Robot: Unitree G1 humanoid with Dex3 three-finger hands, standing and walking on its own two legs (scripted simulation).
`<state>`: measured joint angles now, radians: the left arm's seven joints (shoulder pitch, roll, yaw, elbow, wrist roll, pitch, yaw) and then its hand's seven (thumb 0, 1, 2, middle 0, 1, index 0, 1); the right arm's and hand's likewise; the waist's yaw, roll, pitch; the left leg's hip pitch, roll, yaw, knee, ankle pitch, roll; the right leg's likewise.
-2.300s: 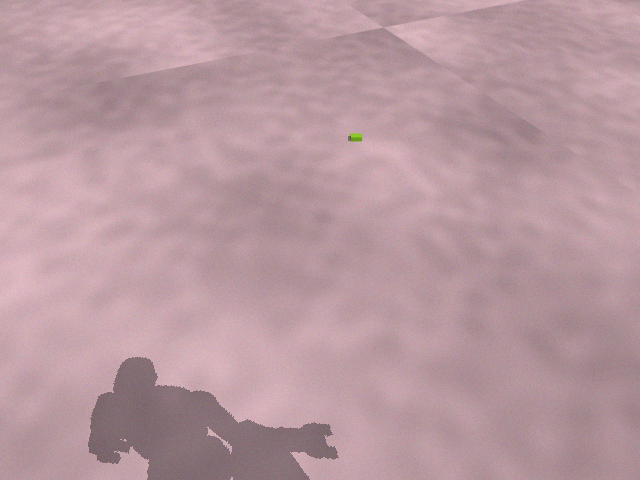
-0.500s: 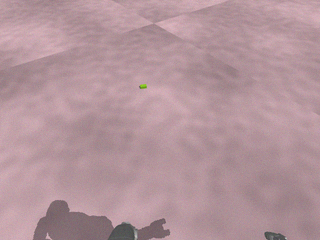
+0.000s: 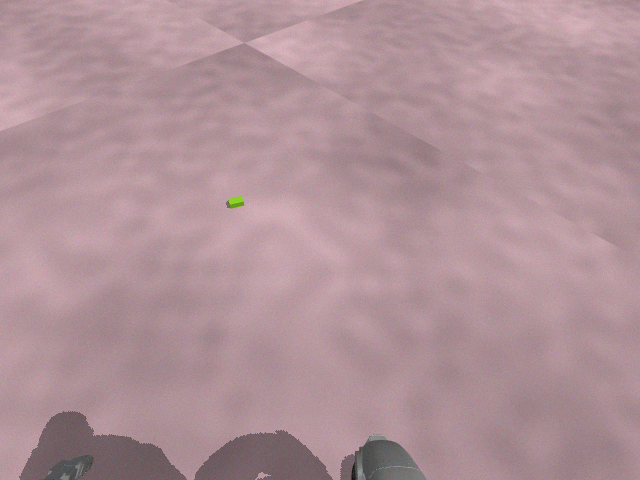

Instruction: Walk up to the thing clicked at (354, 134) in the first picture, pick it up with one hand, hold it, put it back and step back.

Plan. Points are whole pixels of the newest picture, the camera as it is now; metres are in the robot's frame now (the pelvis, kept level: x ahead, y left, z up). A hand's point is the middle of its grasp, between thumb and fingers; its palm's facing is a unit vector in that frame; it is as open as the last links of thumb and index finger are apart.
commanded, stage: walk up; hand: left
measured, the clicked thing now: (236, 202) +1.29 +0.28 -0.76
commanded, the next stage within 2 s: none
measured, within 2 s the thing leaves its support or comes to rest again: neither
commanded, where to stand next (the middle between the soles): +0.93 +0.04 m, yaw +0 degrees
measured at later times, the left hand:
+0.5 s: hand (130, 388) +0.28 +0.27 -0.13, palm faces +0.02 -0.92 -0.39, open 7.4 cm
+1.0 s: hand (154, 250) +0.55 +0.30 -0.14, palm faces -0.06 -0.94 -0.34, open 7.4 cm
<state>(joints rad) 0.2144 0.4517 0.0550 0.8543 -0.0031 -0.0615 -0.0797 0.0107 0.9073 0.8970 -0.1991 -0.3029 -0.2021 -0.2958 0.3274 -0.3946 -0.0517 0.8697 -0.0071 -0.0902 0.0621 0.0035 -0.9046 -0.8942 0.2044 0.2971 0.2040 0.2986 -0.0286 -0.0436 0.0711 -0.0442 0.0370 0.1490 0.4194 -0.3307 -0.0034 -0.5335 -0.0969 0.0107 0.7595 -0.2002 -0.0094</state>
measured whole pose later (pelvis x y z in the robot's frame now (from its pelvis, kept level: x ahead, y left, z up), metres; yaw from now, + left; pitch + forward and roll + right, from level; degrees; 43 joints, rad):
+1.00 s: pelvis +0.47 +0.03 +0.00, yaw +0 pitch -3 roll +2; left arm 0.24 0.42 0.05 0.90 0.01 -0.03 -0.07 0.01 0.91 0.90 -0.20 -0.30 -0.20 -0.30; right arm 0.36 -0.38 -0.05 0.85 0.00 -0.08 0.05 0.00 -0.90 -0.89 0.20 0.30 0.20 0.30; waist -0.02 -0.05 0.09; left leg -0.03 -0.01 0.12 0.41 -0.32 0.02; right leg -0.50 -0.11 -0.01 0.69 -0.14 -0.01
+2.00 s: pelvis +0.80 +0.03 -0.01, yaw +0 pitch -4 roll +2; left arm 0.30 0.41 0.05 0.90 0.01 -0.05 -0.05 0.01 0.91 0.90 -0.20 -0.30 -0.20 -0.30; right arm 0.32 -0.40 -0.04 0.83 -0.01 -0.06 0.04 0.00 -0.90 -0.89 0.20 0.30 0.20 0.30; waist -0.01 -0.02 0.10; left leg -0.12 0.03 0.11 0.53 -0.34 0.00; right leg -0.43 -0.09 -0.02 0.67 -0.21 -0.01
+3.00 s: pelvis +0.90 +0.04 +0.01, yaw +1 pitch -2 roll +0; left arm 0.13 0.36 0.00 1.15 0.00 -0.02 -0.01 0.01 0.90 0.90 -0.20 -0.30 -0.20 -0.30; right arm 0.03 -0.36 0.00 1.09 0.01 -0.01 0.02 0.00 -0.91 -0.89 0.20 0.30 0.20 0.30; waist 0.03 0.03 0.07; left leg -0.20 0.04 0.01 0.44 -0.20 -0.02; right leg -0.18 -0.04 -0.03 0.43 -0.21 0.03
